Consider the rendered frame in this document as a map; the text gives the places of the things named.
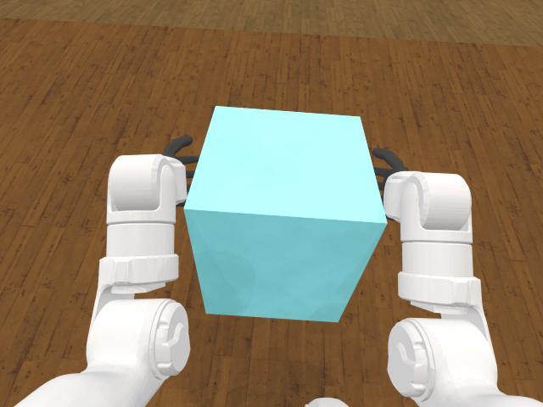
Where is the right robot hand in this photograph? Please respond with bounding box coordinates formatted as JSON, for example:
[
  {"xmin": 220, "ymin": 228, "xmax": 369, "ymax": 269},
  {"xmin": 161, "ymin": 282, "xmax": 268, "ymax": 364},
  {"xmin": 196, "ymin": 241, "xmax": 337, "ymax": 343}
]
[{"xmin": 372, "ymin": 148, "xmax": 409, "ymax": 220}]

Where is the right robot forearm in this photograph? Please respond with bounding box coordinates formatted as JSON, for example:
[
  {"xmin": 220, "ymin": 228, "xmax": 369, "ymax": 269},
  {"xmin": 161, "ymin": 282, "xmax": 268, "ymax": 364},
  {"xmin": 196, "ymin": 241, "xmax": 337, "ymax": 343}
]
[{"xmin": 383, "ymin": 171, "xmax": 497, "ymax": 383}]

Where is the left robot hand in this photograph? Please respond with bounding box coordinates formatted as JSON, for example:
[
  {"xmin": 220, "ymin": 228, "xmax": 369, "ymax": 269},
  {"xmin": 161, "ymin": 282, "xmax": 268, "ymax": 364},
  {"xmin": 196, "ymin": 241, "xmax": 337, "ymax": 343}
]
[{"xmin": 162, "ymin": 136, "xmax": 200, "ymax": 207}]

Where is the left robot forearm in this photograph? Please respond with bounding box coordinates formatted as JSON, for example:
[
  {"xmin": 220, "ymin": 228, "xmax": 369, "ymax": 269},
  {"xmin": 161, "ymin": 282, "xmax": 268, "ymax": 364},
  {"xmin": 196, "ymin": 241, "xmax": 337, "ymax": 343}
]
[{"xmin": 87, "ymin": 154, "xmax": 188, "ymax": 363}]

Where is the carton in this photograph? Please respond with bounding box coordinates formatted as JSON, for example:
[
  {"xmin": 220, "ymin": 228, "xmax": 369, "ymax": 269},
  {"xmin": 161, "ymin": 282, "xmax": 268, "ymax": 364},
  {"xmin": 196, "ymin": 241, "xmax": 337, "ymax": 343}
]
[{"xmin": 184, "ymin": 106, "xmax": 388, "ymax": 322}]

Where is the right robot upper arm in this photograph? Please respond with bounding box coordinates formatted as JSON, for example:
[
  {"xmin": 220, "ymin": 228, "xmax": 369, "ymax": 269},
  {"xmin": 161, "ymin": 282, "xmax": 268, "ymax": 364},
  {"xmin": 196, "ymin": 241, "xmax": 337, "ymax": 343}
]
[{"xmin": 387, "ymin": 318, "xmax": 543, "ymax": 407}]

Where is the left robot upper arm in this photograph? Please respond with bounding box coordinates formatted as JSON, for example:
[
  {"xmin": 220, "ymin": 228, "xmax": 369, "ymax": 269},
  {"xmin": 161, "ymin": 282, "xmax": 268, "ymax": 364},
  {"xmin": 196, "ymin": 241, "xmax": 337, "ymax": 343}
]
[{"xmin": 14, "ymin": 298, "xmax": 190, "ymax": 407}]

